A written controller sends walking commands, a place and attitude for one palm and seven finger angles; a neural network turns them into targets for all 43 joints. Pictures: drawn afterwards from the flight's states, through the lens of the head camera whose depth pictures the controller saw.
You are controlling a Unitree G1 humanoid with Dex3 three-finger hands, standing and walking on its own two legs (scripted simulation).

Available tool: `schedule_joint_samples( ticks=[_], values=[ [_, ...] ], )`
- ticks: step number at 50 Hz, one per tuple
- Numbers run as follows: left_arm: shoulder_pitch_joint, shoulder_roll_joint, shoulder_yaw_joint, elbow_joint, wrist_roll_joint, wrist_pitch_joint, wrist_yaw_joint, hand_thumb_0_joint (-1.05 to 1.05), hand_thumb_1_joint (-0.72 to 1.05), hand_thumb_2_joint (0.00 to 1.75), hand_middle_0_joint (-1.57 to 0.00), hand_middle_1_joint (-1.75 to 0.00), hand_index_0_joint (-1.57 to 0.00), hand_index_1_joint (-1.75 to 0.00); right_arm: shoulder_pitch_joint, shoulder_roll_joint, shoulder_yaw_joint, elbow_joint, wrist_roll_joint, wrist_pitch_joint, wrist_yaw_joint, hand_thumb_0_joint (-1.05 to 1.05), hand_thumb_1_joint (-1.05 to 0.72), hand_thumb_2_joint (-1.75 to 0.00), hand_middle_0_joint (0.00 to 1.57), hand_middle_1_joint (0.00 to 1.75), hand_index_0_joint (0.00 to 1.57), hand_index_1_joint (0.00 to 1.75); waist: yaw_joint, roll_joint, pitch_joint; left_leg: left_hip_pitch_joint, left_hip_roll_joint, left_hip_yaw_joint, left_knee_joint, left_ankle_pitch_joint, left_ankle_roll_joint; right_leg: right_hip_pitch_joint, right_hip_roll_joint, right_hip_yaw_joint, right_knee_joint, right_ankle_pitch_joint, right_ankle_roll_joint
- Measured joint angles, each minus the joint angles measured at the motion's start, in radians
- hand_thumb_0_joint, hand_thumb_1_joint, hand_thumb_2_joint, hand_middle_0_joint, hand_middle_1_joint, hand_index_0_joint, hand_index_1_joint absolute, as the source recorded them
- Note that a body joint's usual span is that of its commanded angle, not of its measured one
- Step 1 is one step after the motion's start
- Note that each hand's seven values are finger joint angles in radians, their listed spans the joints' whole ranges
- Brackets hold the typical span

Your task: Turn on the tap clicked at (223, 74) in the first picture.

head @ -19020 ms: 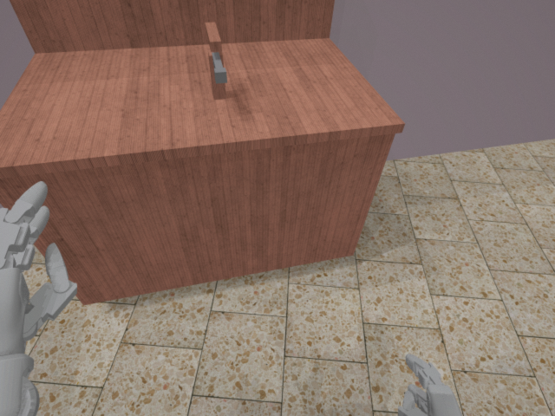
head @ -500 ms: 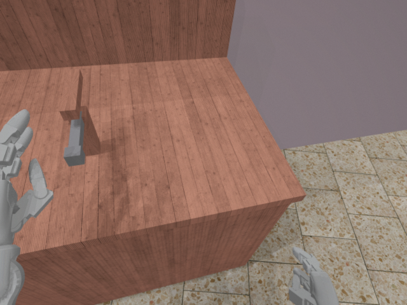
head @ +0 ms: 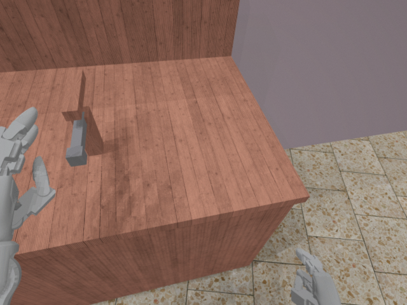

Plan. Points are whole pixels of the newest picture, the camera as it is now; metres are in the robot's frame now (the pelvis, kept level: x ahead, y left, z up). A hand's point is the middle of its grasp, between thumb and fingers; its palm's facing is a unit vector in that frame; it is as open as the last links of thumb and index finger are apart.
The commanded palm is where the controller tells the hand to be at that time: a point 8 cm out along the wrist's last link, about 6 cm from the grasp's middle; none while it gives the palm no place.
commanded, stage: turn the palm inward beside the body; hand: left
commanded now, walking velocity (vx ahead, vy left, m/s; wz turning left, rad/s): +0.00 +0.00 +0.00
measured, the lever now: (76, 156) +0.34 +0.28 +0.09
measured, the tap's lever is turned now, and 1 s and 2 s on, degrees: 0 0 0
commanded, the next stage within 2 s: none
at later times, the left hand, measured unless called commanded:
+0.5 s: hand (38, 234) +0.17 +0.24 +0.15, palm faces +0.54 -0.79 -0.29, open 7.4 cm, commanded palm +0.13 +0.26 +0.17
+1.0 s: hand (76, 230) +0.18 +0.20 +0.15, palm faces +0.43 -0.87 -0.25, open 7.4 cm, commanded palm +0.14 +0.24 +0.16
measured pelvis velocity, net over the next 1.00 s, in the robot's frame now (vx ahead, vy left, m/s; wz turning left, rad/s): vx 0.01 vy -0.06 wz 0.05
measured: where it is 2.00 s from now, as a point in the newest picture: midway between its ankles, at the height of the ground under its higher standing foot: outside the picture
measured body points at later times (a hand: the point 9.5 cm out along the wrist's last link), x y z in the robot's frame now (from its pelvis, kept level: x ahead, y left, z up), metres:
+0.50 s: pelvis -0.04 -0.07 -0.03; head -0.05 -0.08 +0.42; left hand +0.14 +0.28 +0.17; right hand +0.19 -0.27 -0.10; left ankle +0.03 +0.07 -0.74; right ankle -0.01 -0.14 -0.74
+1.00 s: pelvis +0.01 -0.06 -0.02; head -0.01 -0.08 +0.43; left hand +0.15 +0.24 +0.16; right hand +0.21 -0.29 -0.10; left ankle +0.03 +0.07 -0.74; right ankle -0.01 -0.14 -0.74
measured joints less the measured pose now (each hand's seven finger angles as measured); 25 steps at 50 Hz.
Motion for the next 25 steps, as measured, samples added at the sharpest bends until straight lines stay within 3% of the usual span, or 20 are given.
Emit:
schedule_joint_samples(
  ticks=[1,3,6,9,11,14,19,21,25],
  values=[
    [-0.078,0.054,0.002,0.028,0.029,0.006,-0.019,0.02,0.89,0.90,-0.21,-0.30,-0.21,-0.31,0.018,-0.004,0.003,-0.009,-0.012,-0.006,-0.011,0.01,-0.90,-0.90,0.20,0.30,0.20,0.30,0.015,-0.004,0.005,-0.011,-0.007,-0.010,0.017,-0.004,-0.002,-0.015,-0.002,-0.004,0.035,-0.008,-0.018],
    [-0.221,0.109,0.029,0.099,-0.001,0.067,-0.060,0.02,0.89,0.90,-0.21,-0.30,-0.22,-0.31,0.013,-0.008,0.004,0.029,-0.031,-0.012,0.009,0.01,-0.90,-0.90,0.20,0.30,0.20,0.30,0.026,-0.015,-0.001,-0.020,-0.021,-0.025,0.027,-0.002,-0.012,-0.037,-0.015,-0.019,0.088,-0.042,-0.037],
    [-0.277,0.086,0.106,0.126,-0.088,0.212,-0.106,0.02,0.89,0.90,-0.21,-0.30,-0.22,-0.31,-0.024,-0.020,0.011,0.079,-0.025,-0.004,0.038,0.01,-0.90,-0.90,0.20,0.30,0.20,0.30,0.024,-0.010,-0.031,-0.012,-0.018,-0.016,0.024,0.000,-0.020,-0.045,-0.015,-0.015,0.111,-0.052,-0.034],
    [-0.184,0.038,0.101,0.081,-0.089,0.296,-0.132,0.01,0.90,0.90,-0.20,-0.30,-0.21,-0.30,-0.047,-0.037,0.003,0.072,-0.020,-0.006,0.055,0.01,-0.90,-0.90,0.21,0.30,0.21,0.30,0.013,0.014,-0.051,-0.015,-0.010,-0.005,0.041,-0.009,-0.022,-0.052,-0.011,-0.017,0.130,-0.060,-0.035],
    [-0.089,0.021,0.073,0.048,-0.086,0.294,-0.145,0.01,0.90,0.90,-0.20,-0.30,-0.20,-0.30,-0.064,-0.043,-0.002,0.060,-0.021,-0.007,0.054,0.01,-0.90,-0.90,0.21,0.30,0.21,0.30,0.004,0.023,-0.055,-0.027,-0.005,-0.006,0.061,-0.015,-0.027,-0.067,-0.007,-0.018,0.155,-0.069,-0.041],
    [0.006,0.007,0.044,0.037,-0.107,0.220,-0.137,0.02,0.90,0.90,-0.20,-0.30,-0.21,-0.31,-0.079,-0.043,-0.012,0.056,-0.028,-0.015,0.036,0.01,-0.90,-0.90,0.21,0.30,0.21,0.30,0.006,0.019,-0.056,-0.062,0.004,-0.021,0.104,-0.024,-0.039,-0.100,0.001,-0.034,0.204,-0.086,-0.054],
    [-0.056,-0.004,0.065,0.111,-0.104,0.102,-0.061,0.02,0.89,0.90,-0.21,-0.30,-0.22,-0.31,-0.084,-0.047,-0.022,0.104,-0.028,-0.032,0.003,0.01,-0.90,-0.90,0.20,0.30,0.20,0.30,0.041,0.016,-0.057,-0.123,0.017,-0.076,0.186,-0.041,-0.063,-0.138,0.015,-0.088,0.272,-0.114,-0.082],
    [-0.122,-0.007,0.076,0.165,-0.099,0.104,-0.050,0.02,0.89,0.90,-0.21,-0.30,-0.22,-0.31,-0.087,-0.051,-0.016,0.127,-0.022,-0.033,-0.010,0.01,-0.90,-0.90,0.20,0.30,0.20,0.30,0.050,0.025,-0.057,-0.139,0.018,-0.098,0.210,-0.048,-0.068,-0.144,0.018,-0.110,0.291,-0.123,-0.092],
    [-0.216,-0.002,0.054,0.245,-0.097,0.173,-0.068,0.02,0.90,0.90,-0.20,-0.30,-0.21,-0.31,-0.093,-0.052,-0.003,0.154,-0.012,-0.033,-0.036,0.01,-0.90,-0.90,0.20,0.30,0.20,0.30,0.059,0.053,-0.059,-0.148,0.023,-0.126,0.236,-0.054,-0.076,-0.146,0.030,-0.130,0.309,-0.132,-0.104]
  ],
)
